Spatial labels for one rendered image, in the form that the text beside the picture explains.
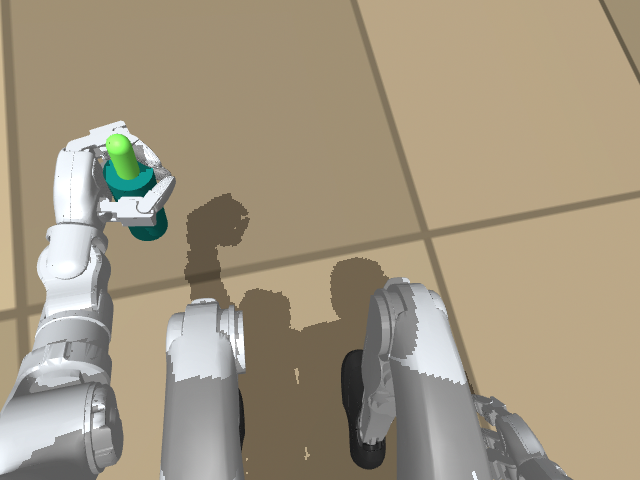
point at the right robot foot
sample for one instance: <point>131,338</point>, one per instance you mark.
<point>364,455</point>

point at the right robot hand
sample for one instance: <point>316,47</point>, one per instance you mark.
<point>512,444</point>

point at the right robot arm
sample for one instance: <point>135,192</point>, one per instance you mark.
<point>540,469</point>

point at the bottle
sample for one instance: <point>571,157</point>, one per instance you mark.
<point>125,176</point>

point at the left robot arm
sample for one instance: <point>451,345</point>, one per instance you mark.
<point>60,420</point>

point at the left robot hand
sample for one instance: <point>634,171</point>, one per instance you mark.
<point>81,194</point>

